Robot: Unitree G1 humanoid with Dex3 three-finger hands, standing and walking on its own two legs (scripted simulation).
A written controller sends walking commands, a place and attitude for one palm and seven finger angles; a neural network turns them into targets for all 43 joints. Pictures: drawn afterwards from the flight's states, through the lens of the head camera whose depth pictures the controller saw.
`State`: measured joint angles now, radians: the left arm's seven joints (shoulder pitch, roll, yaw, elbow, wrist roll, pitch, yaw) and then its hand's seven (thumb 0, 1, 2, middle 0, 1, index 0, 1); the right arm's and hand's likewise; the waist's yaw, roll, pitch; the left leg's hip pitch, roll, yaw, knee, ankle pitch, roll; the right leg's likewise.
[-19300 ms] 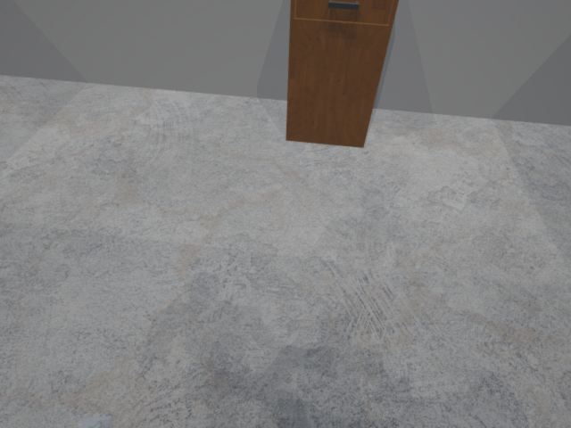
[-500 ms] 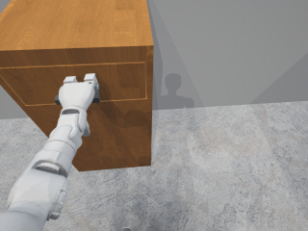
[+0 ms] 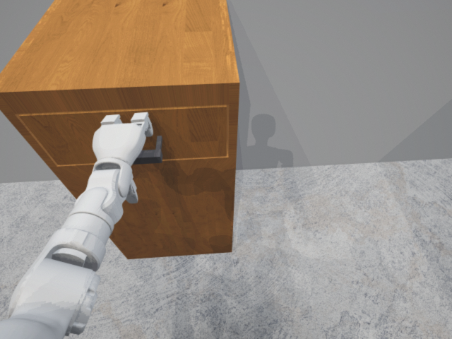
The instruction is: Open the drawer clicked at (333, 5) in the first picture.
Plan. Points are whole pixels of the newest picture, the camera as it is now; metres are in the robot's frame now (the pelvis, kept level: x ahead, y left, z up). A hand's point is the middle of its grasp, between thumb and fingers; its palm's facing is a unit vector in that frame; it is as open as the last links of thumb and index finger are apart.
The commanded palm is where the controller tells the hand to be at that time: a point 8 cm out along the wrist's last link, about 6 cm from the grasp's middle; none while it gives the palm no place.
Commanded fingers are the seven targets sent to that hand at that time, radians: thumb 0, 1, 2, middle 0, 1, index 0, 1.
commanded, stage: lift the fingers back up to retry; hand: left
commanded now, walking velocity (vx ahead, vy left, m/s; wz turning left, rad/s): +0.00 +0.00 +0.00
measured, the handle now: (132, 149) +0.50 +0.20 +0.02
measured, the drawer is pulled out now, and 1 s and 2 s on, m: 0.00 0.00 0.00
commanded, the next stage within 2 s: re-aim the fingers above the handle in 0.32 s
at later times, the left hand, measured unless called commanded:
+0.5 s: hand (127, 158) +0.43 +0.19 +0.07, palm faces -0.01 -0.04 -1.00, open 13.8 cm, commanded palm +0.41 +0.19 +0.13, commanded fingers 0.00 -0.50 0.30 -0.30 -1.20 -0.30 -1.20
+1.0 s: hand (122, 157) +0.44 +0.20 +0.07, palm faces -0.04 -0.04 -1.00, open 13.8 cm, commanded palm +0.42 +0.19 +0.13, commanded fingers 0.00 -0.50 0.30 -0.30 -1.20 -0.30 -1.20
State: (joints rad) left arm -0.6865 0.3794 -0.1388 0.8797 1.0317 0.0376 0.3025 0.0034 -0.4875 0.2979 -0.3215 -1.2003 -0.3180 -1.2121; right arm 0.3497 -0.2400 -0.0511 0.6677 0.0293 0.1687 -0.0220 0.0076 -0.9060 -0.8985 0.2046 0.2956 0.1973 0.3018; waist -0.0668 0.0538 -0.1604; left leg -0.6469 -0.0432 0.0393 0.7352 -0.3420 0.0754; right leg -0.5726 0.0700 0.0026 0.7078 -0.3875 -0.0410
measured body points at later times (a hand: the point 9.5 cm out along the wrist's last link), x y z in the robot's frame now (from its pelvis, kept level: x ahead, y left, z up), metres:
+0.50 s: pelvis +0.00 -0.02 +0.01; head +0.04 -0.03 +0.46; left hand +0.42 +0.19 +0.13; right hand +0.12 -0.27 -0.12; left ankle +0.00 +0.07 -0.71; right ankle -0.03 -0.10 -0.71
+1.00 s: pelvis +0.01 -0.03 +0.01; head +0.05 -0.05 +0.46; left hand +0.43 +0.20 +0.12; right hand +0.08 -0.30 -0.13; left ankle +0.00 +0.07 -0.71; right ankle -0.03 -0.10 -0.71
